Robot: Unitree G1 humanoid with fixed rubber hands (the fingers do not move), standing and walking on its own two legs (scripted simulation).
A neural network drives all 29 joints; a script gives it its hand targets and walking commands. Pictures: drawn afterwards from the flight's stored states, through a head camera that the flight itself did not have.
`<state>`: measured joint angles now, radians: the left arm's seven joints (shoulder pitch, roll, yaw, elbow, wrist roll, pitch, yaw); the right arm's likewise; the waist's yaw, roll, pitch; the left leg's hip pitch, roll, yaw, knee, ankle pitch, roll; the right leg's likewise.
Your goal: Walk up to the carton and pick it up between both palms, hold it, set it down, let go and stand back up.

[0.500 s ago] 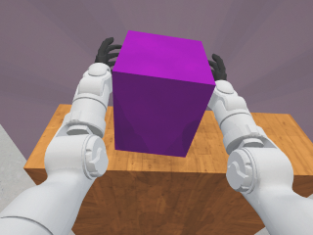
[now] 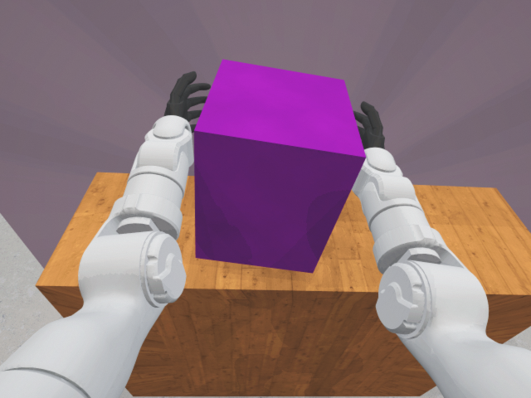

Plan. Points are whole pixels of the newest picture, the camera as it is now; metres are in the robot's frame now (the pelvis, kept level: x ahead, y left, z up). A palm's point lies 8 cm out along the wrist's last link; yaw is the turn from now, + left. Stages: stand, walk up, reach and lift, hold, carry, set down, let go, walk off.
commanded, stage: set down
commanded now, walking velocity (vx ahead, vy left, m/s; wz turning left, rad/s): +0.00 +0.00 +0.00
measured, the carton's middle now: (269, 169) +0.43 -0.02 +0.13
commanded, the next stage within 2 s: none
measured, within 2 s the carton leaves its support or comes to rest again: rests again in 1.00 s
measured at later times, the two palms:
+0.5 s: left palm (180, 138) +0.45 +0.12 +0.18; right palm (363, 168) +0.40 -0.16 +0.16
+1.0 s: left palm (185, 148) +0.44 +0.12 +0.16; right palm (365, 181) +0.39 -0.17 +0.14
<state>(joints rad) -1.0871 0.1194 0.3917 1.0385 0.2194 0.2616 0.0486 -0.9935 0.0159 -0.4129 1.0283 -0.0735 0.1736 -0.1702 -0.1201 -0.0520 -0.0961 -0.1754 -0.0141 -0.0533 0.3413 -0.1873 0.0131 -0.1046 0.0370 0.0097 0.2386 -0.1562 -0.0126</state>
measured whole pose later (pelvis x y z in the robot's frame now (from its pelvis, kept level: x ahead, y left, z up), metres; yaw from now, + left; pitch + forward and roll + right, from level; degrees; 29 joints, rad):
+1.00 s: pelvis +0.00 +0.01 +0.00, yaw -2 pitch +2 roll -1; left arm -1.00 0.02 0.52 0.97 0.36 0.18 -0.01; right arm -0.87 0.13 -0.67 0.88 -0.38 0.05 -0.06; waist -0.07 -0.05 -0.05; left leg -0.18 -0.02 0.01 0.31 -0.17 0.03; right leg -0.14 0.01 -0.02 0.26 -0.15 -0.01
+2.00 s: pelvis +0.00 +0.01 +0.00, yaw -1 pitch +0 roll -1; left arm -0.95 -0.03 0.60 0.86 0.45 0.15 -0.07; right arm -0.85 0.18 -0.75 0.80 -0.47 -0.03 0.01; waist -0.06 -0.05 0.01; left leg -0.14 -0.02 0.02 0.30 -0.17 0.03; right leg -0.10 0.00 -0.06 0.26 -0.16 0.00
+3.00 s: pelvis -0.01 +0.00 -0.01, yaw -4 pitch +13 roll -2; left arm -1.14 0.25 -0.01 1.27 -0.16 0.08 0.09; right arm -1.09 -0.20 -0.06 1.21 0.28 0.08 -0.18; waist -0.05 -0.02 -0.19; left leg -0.46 0.04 0.04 0.44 -0.20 0.01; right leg -0.41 0.04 -0.06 0.33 -0.14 -0.03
